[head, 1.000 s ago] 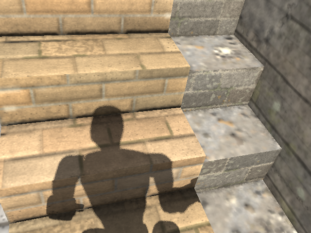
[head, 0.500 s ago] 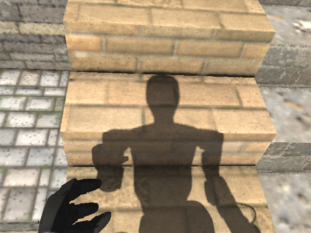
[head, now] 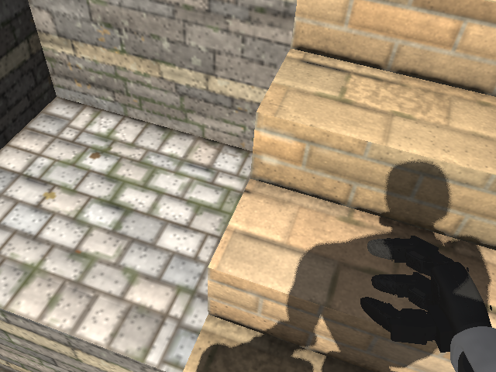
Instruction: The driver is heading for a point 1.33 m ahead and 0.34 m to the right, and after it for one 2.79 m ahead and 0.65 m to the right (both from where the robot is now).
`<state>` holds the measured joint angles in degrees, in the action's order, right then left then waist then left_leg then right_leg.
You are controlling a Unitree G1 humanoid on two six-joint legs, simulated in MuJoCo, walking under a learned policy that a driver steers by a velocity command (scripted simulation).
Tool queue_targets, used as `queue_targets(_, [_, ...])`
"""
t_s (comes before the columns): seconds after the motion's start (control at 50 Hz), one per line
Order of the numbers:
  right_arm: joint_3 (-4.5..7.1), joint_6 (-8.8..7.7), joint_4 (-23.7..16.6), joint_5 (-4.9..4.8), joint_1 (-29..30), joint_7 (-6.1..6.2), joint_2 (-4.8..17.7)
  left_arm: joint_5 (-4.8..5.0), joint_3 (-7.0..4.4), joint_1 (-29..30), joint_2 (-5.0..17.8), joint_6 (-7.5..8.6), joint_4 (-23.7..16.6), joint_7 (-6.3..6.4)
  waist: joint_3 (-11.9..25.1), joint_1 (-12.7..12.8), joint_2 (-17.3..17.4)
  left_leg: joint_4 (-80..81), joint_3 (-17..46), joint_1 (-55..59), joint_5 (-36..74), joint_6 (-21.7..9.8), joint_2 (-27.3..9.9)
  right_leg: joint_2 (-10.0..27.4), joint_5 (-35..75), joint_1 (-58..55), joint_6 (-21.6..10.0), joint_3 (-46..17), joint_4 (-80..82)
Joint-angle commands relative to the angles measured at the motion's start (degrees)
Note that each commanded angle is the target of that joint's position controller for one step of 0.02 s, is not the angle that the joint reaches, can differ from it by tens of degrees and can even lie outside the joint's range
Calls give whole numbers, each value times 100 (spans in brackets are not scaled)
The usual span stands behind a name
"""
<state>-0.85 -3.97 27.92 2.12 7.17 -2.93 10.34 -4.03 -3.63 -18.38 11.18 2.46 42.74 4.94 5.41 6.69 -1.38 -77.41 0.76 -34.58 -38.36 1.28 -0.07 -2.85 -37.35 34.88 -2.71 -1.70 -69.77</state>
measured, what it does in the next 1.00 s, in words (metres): climbs, turning right: left foot, then right foot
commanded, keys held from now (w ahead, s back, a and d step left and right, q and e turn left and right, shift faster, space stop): w+e+shift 0.62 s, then w+shift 0.14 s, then w+q+shift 0.24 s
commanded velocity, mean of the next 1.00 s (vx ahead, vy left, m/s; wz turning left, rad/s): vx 0.96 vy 0.00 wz -0.55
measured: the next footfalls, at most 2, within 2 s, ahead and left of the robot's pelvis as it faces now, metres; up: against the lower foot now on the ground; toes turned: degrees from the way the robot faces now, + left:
left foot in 0.02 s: -0.05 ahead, +0.09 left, -0.02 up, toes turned +3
right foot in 0.18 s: +0.09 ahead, -0.05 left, +0.00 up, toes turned -2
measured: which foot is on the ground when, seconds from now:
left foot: up 0.00-0.00, down 0.02-0.16, up 0.18-0.34, down 0.36-0.42, up 0.44-0.48, down 0.50-0.74, up 0.76-1.00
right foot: down 0.00-0.00, up 0.02-0.16, down 0.18-0.48, up 0.50-0.82, down 0.84-0.92, up 0.94-1.00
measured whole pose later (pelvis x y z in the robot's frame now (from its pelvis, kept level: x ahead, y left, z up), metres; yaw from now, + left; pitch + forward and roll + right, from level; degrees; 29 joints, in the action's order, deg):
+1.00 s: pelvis +0.49 -0.08 +0.37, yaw -32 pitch +8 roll +5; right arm 3.0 -5.1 27.0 0.8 33.3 -5.6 15.9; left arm -4.4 -3.7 -43.8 17.5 9.0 61.5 8.1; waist -2.8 11.9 -10.4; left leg -112.0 -3.3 -57.8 -47.0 -6.9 9.6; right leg 2.3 32.7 -2.7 -7.5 2.5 -12.6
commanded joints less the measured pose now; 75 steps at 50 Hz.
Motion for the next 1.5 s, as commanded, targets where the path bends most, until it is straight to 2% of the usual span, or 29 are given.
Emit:
queue_targets(0.02, [66, -555, 800, -77, -2535, -142, 173, -37, -326, 910, 729, -55, -832, -187, 456, -1115, 2023, 5758, 595, 4919, 5364, -360, -761, -915, 904, 1990, 55, 519, -2172])
queue_targets(0.12, [608, -715, 402, 298, 641, 354, 1401, 472, -358, -1068, 1361, -287, -1033, -404, 1171, 1753, 187, 3638, -192, 3769, 10915, -38, -1259, 204, -322, -547, -619, 80, 569])
queue_targets(0.16, [349, -517, 168, 27, 2050, 379, 570, 376, -519, -2630, 1041, -215, -265, -469, 579, 2696, -463, -825, -864, 255, 5566, -461, 42, 461, 2490, -3477, -1503, 32, 3307])
queue_targets(0.18, [-10, -412, -70, 36, 2229, 176, -638, 271, -343, -1786, 610, -160, 50, -544, -199, 1588, -1445, -2268, -679, -1067, 2517, -473, 411, 200, 3104, -2958, -1374, -237, 2910])
queue_targets(0.24, [-144, -328, -466, 400, 110, -318, -500, 312, -47, -215, 440, 75, -451, -494, -661, -736, -689, -2402, 99, -1716, 2858, -144, 502, 654, 1935, -1694, -1480, -3891, 4815])
queue_targets(0.4, [74, -234, -841, 157, 892, 63, 342, 343, -393, -525, 1216, 414, -242, -79, -868, -88, 0, 15, -145, -2569, -891, -357, 13, 922, 7003, -3375, -1661, -2722, 4878])
queue_targets(0.46, [346, -369, -246, -641, -1114, 141, 708, 283, -621, 655, 1468, 251, -595, -138, 1075, -1370, -201, 7106, -276, 1286, 3857, -241, -42, 114, 11391, -4750, -754, -1977, 1777])
queue_targets(0.52, [532, -189, 1441, 234, -1716, 180, 999, 784, -414, 166, 471, 428, -1111, -312, -494, 46, 2201, 6031, -530, 5950, 14003, 113, -1325, -1131, 818, 2222, -94, 0, -5277])
queue_targets(0.54, [527, -136, 1997, 582, -2815, 210, 772, 865, -237, 1144, 280, 548, -1378, -246, 463, -425, 1586, 4051, -103, 8579, 15441, -349, -2041, -757, 294, 5052, -223, 122, -6637])
queue_targets(0.6, [522, -347, 3091, 1053, -4267, 198, 432, 771, 307, 3170, -368, 741, -1799, -310, 714, -1114, 823, 4381, -350, 9017, 12516, -981, -2227, -648, -584, 7516, -643, -93, -9215])
queue_targets(0.66, [425, -881, 2836, 379, -1870, 28, 578, 262, 423, 3014, -35, 308, -1999, -417, -932, 354, 583, 7195, -2212, 2966, 11922, -23, -1269, -337, -322, 3588, -741, 929, -5555])
queue_targets(0.72, [831, -1441, 2021, -671, 28, 167, 2503, 269, 18, -569, 1177, -263, -982, -443, 728, 2416, 1024, 6176, -2189, -5, 18987, 201, -1314, -842, 1804, -3753, -500, 1862, -2540])
queue_targets(0.74, [957, -1463, 1763, -826, -605, 172, 2583, 201, -218, -322, 1766, -336, -809, -370, 639, 1934, 264, 4011, -1653, 468, 18914, 530, -1030, -1131, 1185, -3664, -820, 1648, -552])
queue_targets(0.78, [995, -757, 1133, -344, -939, -43, 2013, 409, -440, 485, 2009, -237, -705, -150, 1596, 750, -3305, -5107, -185, -2196, 3284, 539, 1266, 648, 3484, -5245, -2367, -2384, 4526])
queue_targets(0.8, [759, -629, 467, -271, -976, -70, 1432, 480, -556, 20, 2338, -82, -525, 11, 1952, 487, -2185, -6943, 1605, -4490, 1285, -80, 1791, 1502, 4974, -6815, -2418, -3618, 3455])
queue_targets(0.82, [543, -704, 337, 57, 1281, -74, 995, 624, -419, -2515, 1556, -116, 644, 118, 1252, 2073, -642, -4711, 1061, -4280, 866, -206, 1571, 541, 7459, -7891, -1767, -2794, 2688])
queue_targets(0.88, [408, -780, -193, -395, 2028, -292, 627, -41, -125, -3499, 580, 229, 1774, 688, 78, 1761, -993, -4200, 1036, -5954, -560, -304, 1306, 1239, 9770, -9135, -800, -1983, 3456])
queue_targets(1.0, [-570, 132, -929, 76, 2794, -249, -1372, 97, 508, -3278, -741, 948, 2017, 91, -1039, 385, -348, -2600, -795, -3160, -1811, -1005, 727, 954, 8768, -4002, -247, 680, 7337])
queue_targets(1.08, [156, 187, 574, 483, -2977, 282, 683, 938, 52, 481, 2007, 1301, 302, -353, 1342, -3528, 839, 2165, 521, 8032, 3749, -1308, 656, 1057, 12924, 2165, 955, 368, 2583])
queue_targets(1.1, [553, 335, 1190, 257, -2911, 372, 1600, 801, -201, 1979, 2606, 1143, -257, -192, 491, -3887, 2516, 5301, 1250, 6368, 4812, -1926, 32, -3, 3836, 2107, 932, 351, -1793])
queue_targets(1.12, [692, 317, 1683, -95, -1713, 435, 1890, 548, -192, 1116, 1877, 834, -235, -379, -307, -1918, 493, 4857, 1077, 5364, 6278, -2258, -434, 86, 1026, 2680, 394, 55, -4426])
queue_targets(1.14, [562, 205, 1839, -115, -2107, 405, 1761, 709, 86, -1071, 773, 777, -113, -473, 1488, -880, 69, 3190, 2402, 7493, 11541, -2412, -1970, -247, 1128, 4006, 311, -652, -6442])
queue_targets(1.16, [661, 273, 1788, -155, -2302, 480, 1745, 423, 128, -1029, 900, 697, -273, -536, 1971, -966, -931, 4331, 2848, 6586, 8508, -2203, -2118, -48, 1822, 4203, -25, -411, -7113])
queue_targets(1.2, [544, 62, 2271, -235, -1068, 303, 1044, 26, 419, -205, -43, 376, -489, -480, -672, 29, -69, 5780, 2529, 3152, 3987, -1801, -1456, 271, 1060, 4559, -217, -280, -8174])
queue_targets(1.3, [288, -364, 3159, -84, -834, 282, 311, 641, 653, 2700, 100, 124, -2082, 210, -3608, 544, -16, 7936, 1316, -2668, 3470, -1823, -985, 644, -508, 3100, -255, -197, -5886])
queue_targets(1.38, [757, -634, 2517, -650, -783, 217, 1832, 149, 135, -1460, 611, 216, -461, -69, 1146, 1778, -1046, 4650, 1315, -725, 13360, -1370, -583, 126, 2446, -4493, -120, 145, -853])
queue_targets(1.42, [661, -683, 2372, -394, -2162, -106, 1024, 243, -82, -80, 1405, 434, -554, -107, 2879, 121, -3424, -2140, 950, -239, 4797, -512, 1229, 2623, 2198, -4162, -1265, -3777, 3061])
queue_targets(1.46, [565, -331, 2191, 267, -1943, 7, 957, 625, 177, 578, 374, 300, -79, -528, 914, -347, -632, -2234, 623, 1, 5120, -850, 220, 1412, 441, -1529, -578, -1354, 2265])
queue_targets(1.5, [473, 50, 1892, 393, -2337, 23, 337, 466, 142, 1018, 366, 321, 209, -539, 106, -1060, 77, -3376, 485, -949, 4729, -916, 99, 2004, -1245, -351, -408, -2016, 3346])
Keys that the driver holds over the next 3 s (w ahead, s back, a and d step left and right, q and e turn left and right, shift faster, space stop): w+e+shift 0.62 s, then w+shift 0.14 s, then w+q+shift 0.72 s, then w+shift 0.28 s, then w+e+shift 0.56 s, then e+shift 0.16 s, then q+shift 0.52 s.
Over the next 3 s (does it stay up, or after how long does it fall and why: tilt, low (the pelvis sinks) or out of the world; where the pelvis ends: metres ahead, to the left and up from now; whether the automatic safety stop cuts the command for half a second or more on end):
stays up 1.20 -0.33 1.01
